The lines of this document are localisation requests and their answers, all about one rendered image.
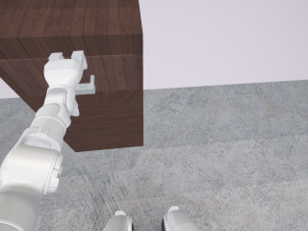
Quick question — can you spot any drawer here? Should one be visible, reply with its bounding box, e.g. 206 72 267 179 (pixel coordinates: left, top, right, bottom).
0 54 137 95

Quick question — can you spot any cabinet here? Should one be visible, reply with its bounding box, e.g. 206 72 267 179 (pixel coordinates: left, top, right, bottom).
0 0 143 152

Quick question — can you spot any robot left upper arm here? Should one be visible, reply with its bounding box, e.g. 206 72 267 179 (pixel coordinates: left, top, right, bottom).
0 143 64 231

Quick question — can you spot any left robot forearm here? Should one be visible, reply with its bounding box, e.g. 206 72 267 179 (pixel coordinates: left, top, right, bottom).
0 85 76 187

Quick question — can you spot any robot left hand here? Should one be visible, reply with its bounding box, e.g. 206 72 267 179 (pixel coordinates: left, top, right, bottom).
43 50 88 116

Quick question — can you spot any left robot thigh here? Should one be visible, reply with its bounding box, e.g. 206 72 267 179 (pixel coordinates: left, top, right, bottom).
103 215 132 231

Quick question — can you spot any handle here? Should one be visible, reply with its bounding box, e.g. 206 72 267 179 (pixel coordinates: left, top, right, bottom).
74 75 96 95

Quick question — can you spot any robot right shin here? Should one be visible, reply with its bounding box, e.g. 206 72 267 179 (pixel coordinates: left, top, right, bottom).
167 206 179 213

